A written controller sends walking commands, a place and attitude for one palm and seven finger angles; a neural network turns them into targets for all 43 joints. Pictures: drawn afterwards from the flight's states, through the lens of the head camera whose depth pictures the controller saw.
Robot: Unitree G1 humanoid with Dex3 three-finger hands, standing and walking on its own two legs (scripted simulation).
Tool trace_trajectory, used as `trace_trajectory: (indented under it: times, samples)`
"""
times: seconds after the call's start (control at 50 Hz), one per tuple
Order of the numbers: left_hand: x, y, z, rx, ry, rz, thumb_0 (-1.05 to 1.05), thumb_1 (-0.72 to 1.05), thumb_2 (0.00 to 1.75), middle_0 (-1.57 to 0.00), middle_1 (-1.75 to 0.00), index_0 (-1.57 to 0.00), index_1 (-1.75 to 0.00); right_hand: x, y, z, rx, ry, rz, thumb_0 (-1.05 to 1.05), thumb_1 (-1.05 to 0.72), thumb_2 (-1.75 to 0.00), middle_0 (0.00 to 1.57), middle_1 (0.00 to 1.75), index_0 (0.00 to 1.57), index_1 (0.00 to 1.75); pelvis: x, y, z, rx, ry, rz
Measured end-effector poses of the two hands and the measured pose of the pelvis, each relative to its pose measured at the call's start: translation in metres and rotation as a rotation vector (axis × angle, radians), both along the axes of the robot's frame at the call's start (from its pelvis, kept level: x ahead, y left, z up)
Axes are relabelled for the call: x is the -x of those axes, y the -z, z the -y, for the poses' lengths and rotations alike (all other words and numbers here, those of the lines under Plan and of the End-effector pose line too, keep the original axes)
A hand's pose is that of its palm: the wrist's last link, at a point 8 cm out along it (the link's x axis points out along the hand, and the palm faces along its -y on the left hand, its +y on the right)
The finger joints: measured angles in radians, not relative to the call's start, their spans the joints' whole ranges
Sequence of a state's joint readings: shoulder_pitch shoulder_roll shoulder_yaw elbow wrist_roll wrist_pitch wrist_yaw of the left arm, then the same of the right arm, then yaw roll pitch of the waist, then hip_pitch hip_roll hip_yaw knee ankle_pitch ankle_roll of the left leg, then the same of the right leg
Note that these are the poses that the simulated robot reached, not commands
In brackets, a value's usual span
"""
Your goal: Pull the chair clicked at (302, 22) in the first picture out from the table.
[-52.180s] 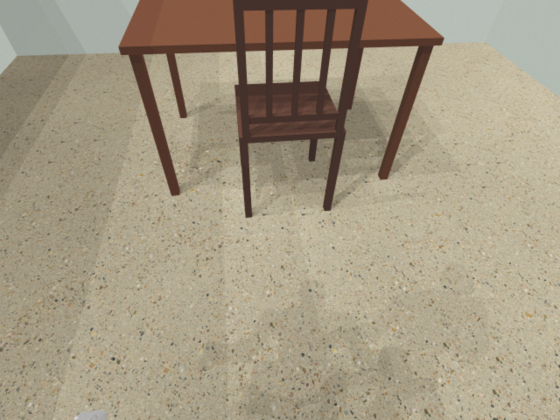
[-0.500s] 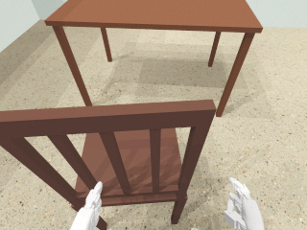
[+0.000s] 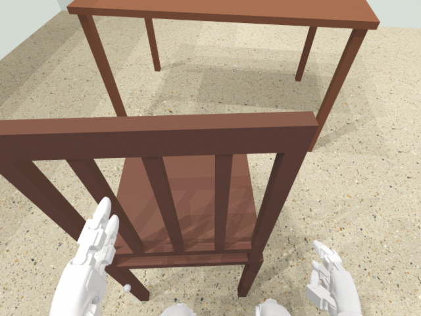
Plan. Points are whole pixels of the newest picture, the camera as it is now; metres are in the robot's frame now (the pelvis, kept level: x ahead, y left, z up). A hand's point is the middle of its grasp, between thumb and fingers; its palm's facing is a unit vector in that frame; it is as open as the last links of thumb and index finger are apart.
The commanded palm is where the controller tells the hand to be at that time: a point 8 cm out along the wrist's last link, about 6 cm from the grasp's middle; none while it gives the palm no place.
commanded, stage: draw the hand back to the body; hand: left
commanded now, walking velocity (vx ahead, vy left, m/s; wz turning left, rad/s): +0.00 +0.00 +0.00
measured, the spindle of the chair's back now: (169, 213) +0.29 +0.10 +0.05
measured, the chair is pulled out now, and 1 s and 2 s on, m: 0.66 0.65 0.65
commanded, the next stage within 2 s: step back with the hand held close in 1.26 s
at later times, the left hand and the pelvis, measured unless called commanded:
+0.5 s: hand (62, 255) +0.18 +0.20 +0.15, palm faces +0.26 -0.88 -0.40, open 14.5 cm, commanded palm +0.14 +0.25 +0.20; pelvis +0.02 +0.00 +0.07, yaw +0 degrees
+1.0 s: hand (20, 225) +0.20 +0.25 +0.19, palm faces +0.37 -0.77 -0.53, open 6.9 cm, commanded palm +0.17 +0.28 +0.26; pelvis +0.03 -0.02 +0.09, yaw +0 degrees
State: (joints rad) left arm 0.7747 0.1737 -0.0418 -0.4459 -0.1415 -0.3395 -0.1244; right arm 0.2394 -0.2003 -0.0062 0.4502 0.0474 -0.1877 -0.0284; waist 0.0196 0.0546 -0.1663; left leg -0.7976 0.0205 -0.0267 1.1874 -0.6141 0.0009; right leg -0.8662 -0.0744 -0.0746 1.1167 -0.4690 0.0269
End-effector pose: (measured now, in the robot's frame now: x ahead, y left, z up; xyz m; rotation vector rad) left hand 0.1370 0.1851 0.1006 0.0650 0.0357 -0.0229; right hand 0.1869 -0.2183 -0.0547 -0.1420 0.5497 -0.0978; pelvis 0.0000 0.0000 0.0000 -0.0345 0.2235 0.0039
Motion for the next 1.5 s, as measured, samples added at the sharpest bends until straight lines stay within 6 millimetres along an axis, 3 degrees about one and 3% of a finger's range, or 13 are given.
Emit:
trace_trajectory:
  times: [0.2,0.28,0.5,0.76,0.94,1.06,1.4,1.5]
  samples:
    - [0.001,-0.035,-0.025,-0.044,-0.059,-0.011,-0.01,-0.51,0.22,-0.01,-0.01,-0.01,-0.01,0.001,-0.023,-0.003,-0.022,0.036,0.037,0.01,-0.90,-0.90,0.20,0.30,0.20,0.30,-0.005,-0.022,0.002,0.001,-0.005,0.055]
    - [0.000,-0.050,-0.039,-0.217,-0.171,-0.066,-0.01,-0.43,0.25,-0.02,-0.03,-0.02,-0.02,0.001,-0.034,0.000,0.005,0.044,0.021,0.01,-0.90,-0.90,0.20,0.30,0.20,0.30,-0.009,-0.036,0.003,-0.002,0.002,0.105]
    - [-0.006,-0.077,-0.058,-0.336,-0.318,-0.104,0.00,-0.09,0.42,-0.07,-0.10,-0.11,-0.11,-0.006,-0.058,0.001,0.039,0.022,-0.003,0.01,-0.90,-0.90,0.20,0.30,0.20,0.30,-0.023,-0.067,0.004,-0.011,0.002,0.229]
    - [-0.017,-0.109,-0.080,-0.431,-0.394,-0.090,0.00,0.38,0.64,-0.22,-0.24,-0.27,-0.25,-0.027,-0.069,-0.002,0.023,-0.056,0.024,0.01,-0.90,-0.90,0.20,0.30,0.20,0.30,-0.032,-0.082,0.012,-0.021,0.009,0.289]
    - [-0.022,-0.116,-0.093,-0.486,-0.452,-0.115,0.01,0.69,0.80,-0.21,-0.28,-0.41,-0.35,-0.033,-0.067,0.006,0.032,-0.083,0.017,0.01,-0.90,-0.90,0.20,0.30,0.20,0.30,-0.034,-0.086,0.019,-0.026,0.009,0.304]
    - [-0.023,-0.116,-0.092,-0.471,-0.480,-0.115,0.01,0.83,0.86,-0.21,-0.30,-0.43,-0.38,-0.033,-0.067,0.014,0.044,-0.088,0.013,0.01,-0.90,-0.90,0.20,0.30,0.20,0.30,-0.035,-0.086,0.022,-0.027,0.010,0.305]
    - [-0.023,-0.115,-0.091,-0.467,-0.483,-0.109,0.02,0.89,0.90,-0.21,-0.30,-0.42,-0.39,-0.034,-0.066,0.009,0.040,-0.099,0.015,0.01,-0.90,-0.90,0.20,0.30,0.20,0.30,-0.034,-0.086,0.020,-0.029,0.011,0.306]
    - [-0.030,-0.117,-0.104,-0.491,-0.456,-0.100,0.02,0.89,0.90,-0.21,-0.30,-0.45,-0.40,-0.029,-0.068,0.007,0.040,-0.085,-0.035,0.01,-0.90,-0.90,0.20,0.30,0.20,0.30,-0.023,-0.089,0.019,-0.030,0.032,0.294]
